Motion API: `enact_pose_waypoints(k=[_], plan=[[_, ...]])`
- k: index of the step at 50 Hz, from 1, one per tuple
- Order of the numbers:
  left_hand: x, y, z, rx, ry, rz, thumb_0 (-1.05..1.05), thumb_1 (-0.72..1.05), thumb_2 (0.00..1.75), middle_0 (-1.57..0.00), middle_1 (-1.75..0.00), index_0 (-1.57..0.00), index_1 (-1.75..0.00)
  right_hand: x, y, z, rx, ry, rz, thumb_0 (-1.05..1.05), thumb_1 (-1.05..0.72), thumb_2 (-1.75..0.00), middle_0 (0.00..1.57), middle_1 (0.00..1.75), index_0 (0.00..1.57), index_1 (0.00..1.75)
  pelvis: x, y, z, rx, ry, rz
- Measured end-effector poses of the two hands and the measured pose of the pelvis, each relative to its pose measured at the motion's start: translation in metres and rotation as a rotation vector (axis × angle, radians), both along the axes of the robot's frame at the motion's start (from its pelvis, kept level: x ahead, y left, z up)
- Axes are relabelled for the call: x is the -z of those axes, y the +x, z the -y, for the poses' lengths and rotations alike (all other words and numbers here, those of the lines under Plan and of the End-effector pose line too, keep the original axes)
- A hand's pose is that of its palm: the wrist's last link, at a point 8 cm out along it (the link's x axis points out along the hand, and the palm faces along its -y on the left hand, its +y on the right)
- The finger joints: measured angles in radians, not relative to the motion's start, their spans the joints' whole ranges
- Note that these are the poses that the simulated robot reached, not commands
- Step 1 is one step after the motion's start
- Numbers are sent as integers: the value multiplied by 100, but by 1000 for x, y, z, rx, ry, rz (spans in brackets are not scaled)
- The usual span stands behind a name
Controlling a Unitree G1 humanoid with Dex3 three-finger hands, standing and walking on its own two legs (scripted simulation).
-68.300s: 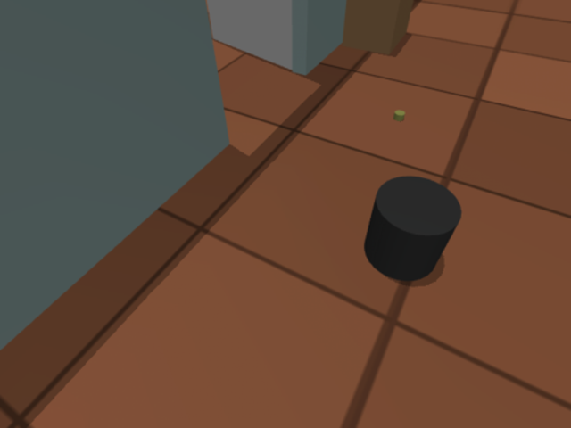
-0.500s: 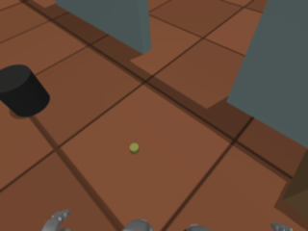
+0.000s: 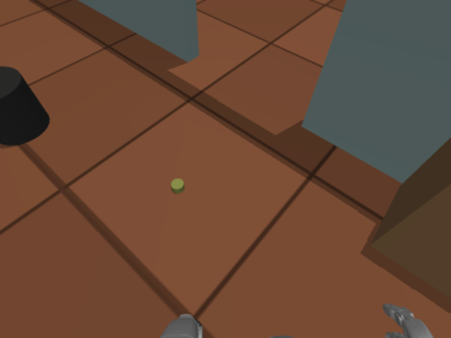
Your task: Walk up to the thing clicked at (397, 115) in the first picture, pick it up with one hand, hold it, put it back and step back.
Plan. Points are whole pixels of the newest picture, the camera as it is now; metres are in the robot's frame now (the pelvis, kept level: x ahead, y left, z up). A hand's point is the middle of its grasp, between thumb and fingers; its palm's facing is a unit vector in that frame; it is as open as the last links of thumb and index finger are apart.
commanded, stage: step back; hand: left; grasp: from above
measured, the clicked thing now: (177, 186) +0.84 +0.26 -0.73
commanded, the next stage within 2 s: stand in 1.76 s
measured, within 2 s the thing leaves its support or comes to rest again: neither
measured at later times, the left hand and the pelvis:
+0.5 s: hand out of the picture -0.06 +0.24 -0.14, palm faces +0.07 -0.92 -0.37, open 7.4 cm; pelvis -0.17 -0.04 +0.00, yaw +5 degrees
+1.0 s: hand out of the picture -0.25 +0.23 -0.14, palm faces +0.10 -0.91 -0.40, open 7.4 cm; pelvis -0.26 -0.05 +0.01, yaw +6 degrees
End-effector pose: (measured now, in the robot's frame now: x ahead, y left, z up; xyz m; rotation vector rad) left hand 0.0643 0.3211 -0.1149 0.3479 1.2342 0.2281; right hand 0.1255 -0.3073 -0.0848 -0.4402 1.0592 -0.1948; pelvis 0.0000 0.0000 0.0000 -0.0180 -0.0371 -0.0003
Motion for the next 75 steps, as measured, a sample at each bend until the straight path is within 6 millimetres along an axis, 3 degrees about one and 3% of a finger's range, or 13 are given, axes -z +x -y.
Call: enact_pose_waypoints(k=[4, 9, 14, 18, 23, 32, 38, 45, 51, 58, 65, 70, 75], plan=[[-4, -38, 21, 1, 9, -1, 1, 90, 89, -21, -30, -21, -30, 15, -28, 22, 21, 21, 7, 0, -90, -90, 21, 30, 20, 31, 6, -33, 15, -5, -22, 15], [-21, -79, 36, -19, 14, 5, 1, 90, 89, -21, -30, -21, -30, 15, -75, 30, 45, 40, -48, 0, -90, -90, 21, 30, 20, 30, -6, -60, 23, -12, 44, 1], [-26, -88, 34, -16, 41, 76, 1, 90, 89, -21, -30, -21, -30, 19, -125, 32, 23, 29, -118, 0, -90, -90, 21, 30, 20, 30, -6, -91, 26, -58, 47, -10], [-16, -93, 26, -19, 36, 161, 1, 90, 89, -21, -30, -21, -30, 26, -159, 27, -6, 6, -162, 0, -90, -90, 21, 30, 20, 30, 5, -122, 25, -106, 45, 0], [-13, -121, 34, -34, 8, 159, 1, 90, 89, -21, -30, -21, -30, 18, -192, 22, -21, 21, -151, 0, -90, -90, 21, 30, 20, 30, -1, -158, 31, -96, 27, 17], [-8, -206, 61, 0, 8, 93, 1, 90, 89, -21, -30, -21, -30, 13, -217, 55, -26, 22, 4, 0, -90, -90, 21, 30, 21, 31, 5, -218, 58, -30, 15, -2], [-15, -278, 80, -45, 14, 23, 1, 90, 89, -21, -30, -21, -30, 16, -258, 75, 17, 44, -31, 0, -90, -90, 21, 30, 20, 30, -2, -244, 70, -28, 21, 15], [-23, -314, 68, -108, 28, 33, 1, 90, 89, -21, -30, -21, -30, 22, -309, 76, -3, 38, -182, 0, -90, -90, 21, 30, 20, 30, -7, -256, 64, -90, 23, 0], [-15, -321, 47, -120, 17, -2, 1, 90, 89, -21, -30, -21, -30, 18, -321, 54, 1, 48, -189, 1, -90, -90, 21, 30, 20, 30, -7, -260, 50, -106, 37, 1], [-18, -288, 48, -74, 5, 24, 1, 90, 89, -21, -30, -21, -30, 9, -317, 50, 19, 61, -150, 0, -90, -90, 21, 30, 20, 31, -13, -250, 56, -98, 26, 1], [-18, -249, 68, -66, 18, 110, 1, 90, 89, -21, -30, -21, -30, 26, -287, 64, 24, 61, -159, 0, -90, -90, 21, 30, 20, 30, -4, -233, 68, -111, 1, 7], [-20, -233, 77, -78, -8, 138, 1, 90, 89, -21, -30, -21, -30, 26, -258, 57, -13, 64, -149, 0, -90, -90, 21, 30, 20, 30, -7, -221, 64, -125, 16, 0], [-11, -218, 70, -88, -34, 123, 1, 90, 89, -21, -30, -21, -30, 23, -239, 44, -24, 56, -135, 0, -90, -90, 21, 30, 20, 30, -6, -211, 53, -124, 31, -1]])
